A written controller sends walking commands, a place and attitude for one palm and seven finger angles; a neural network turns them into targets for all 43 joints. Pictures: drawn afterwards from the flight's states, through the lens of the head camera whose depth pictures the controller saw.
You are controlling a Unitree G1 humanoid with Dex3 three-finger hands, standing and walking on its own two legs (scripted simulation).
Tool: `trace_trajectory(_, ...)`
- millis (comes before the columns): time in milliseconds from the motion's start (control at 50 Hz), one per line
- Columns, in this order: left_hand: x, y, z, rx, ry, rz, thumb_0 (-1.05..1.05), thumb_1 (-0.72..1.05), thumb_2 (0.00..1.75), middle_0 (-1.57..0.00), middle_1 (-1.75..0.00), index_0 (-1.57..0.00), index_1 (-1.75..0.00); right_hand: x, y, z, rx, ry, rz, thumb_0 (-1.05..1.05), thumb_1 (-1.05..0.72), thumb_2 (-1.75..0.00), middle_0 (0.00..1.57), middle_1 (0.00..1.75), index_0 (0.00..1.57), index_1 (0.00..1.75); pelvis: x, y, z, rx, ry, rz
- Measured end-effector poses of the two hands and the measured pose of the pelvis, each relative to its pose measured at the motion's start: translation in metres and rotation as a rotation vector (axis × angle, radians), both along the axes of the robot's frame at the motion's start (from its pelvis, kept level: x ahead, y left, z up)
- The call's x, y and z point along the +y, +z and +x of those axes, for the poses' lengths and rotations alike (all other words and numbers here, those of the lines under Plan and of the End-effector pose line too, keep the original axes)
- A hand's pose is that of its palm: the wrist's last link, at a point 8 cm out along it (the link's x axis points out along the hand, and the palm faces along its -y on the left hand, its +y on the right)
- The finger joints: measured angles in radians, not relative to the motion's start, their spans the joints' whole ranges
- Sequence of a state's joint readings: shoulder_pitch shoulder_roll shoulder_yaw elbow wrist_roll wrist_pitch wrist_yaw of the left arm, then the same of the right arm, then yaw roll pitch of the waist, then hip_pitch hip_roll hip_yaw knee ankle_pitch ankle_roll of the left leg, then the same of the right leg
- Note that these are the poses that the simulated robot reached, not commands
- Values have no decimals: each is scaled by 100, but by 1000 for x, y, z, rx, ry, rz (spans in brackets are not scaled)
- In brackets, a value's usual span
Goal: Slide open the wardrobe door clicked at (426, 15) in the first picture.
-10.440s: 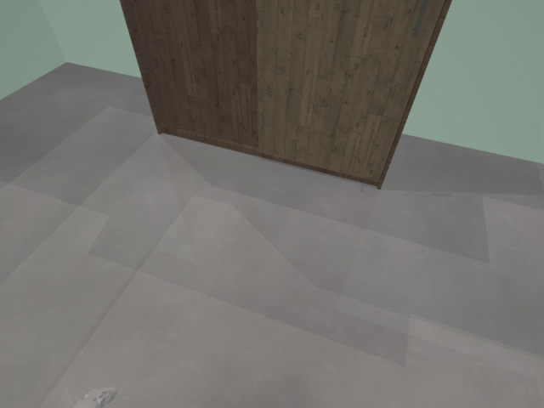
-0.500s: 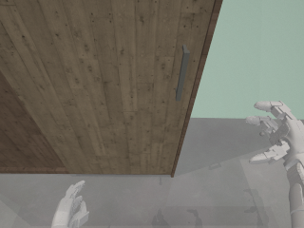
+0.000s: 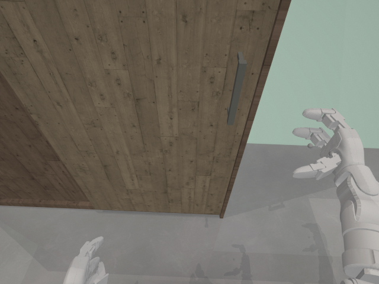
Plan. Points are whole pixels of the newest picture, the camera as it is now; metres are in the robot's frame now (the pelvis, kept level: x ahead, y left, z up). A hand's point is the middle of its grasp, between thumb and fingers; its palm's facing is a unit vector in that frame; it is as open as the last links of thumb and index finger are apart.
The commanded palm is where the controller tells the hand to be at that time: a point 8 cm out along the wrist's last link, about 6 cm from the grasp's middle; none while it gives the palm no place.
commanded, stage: move the hooked fingers beside the handle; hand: right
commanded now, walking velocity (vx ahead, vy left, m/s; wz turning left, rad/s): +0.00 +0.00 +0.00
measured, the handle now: (234, 91) +0.55 -0.08 +0.12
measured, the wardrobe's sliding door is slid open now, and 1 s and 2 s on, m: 0.00 0.00 0.00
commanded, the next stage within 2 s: feel for the door with the fingertips in 1.62 s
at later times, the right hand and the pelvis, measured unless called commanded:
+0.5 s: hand (283, 120) +0.43 -0.17 +0.13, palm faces -0.03 +1.00 +0.03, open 14.0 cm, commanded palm +0.42 -0.22 +0.12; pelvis +0.01 +0.00 +0.00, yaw +1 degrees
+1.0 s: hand (261, 103) +0.50 -0.14 +0.12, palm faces -0.01 +1.00 +0.02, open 14.0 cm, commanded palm +0.47 -0.19 +0.12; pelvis +0.00 +0.01 -0.01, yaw +3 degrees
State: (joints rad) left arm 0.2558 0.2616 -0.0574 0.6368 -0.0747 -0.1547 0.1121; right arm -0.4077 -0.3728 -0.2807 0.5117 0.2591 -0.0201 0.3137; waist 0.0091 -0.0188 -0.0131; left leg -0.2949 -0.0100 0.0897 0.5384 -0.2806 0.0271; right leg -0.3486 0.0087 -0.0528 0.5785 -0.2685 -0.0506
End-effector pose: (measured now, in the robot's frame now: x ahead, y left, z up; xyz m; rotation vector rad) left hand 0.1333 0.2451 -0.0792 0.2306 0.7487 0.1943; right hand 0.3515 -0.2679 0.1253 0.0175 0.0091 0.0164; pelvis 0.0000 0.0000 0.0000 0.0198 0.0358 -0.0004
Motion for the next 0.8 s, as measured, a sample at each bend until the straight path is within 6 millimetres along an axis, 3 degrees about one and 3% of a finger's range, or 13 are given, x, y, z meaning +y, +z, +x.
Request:
trace_trajectory(180, 2, -10, -18, 72, 35, -20, 1, 90, 90, -20, -30, -21, -30, 21, 6, 34, -20, 11, 4, -1, 50, -30, 30, 120, 30, 120, -2, 0, 8, 25, 17, -3)
trace_trajectory(340, 9, -17, -37, 153, 68, -23, 1, 90, 90, -20, -30, -21, -30, 25, -5, 50, 23, -14, -1, -1, 50, -30, 30, 120, 30, 120, 0, -2, 11, 39, 22, -4)
trace_trajectory(500, 15, -22, -51, 207, 84, -16, 1, 90, 90, -20, -29, -21, -30, 42, 7, 64, -37, 11, 10, -2, 50, -30, 30, 120, 30, 120, 2, -3, 10, 47, 18, -2)
trace_trajectory(620, 19, -25, -62, 226, 96, -19, 1, 91, 90, -20, -29, -21, -30, 54, 1, 79, 18, 6, 4, -1, 50, -30, 30, 120, 30, 120, 4, -5, 5, 64, 18, -2)
trace_trajectory(800, 23, -33, -96, 316, 125, -18, 0, 91, 90, -20, -29, -21, -30, 70, 2, 106, -7, -9, 2, -1, 50, -30, 30, 120, 30, 120, 7, -10, -3, 102, 20, -2)
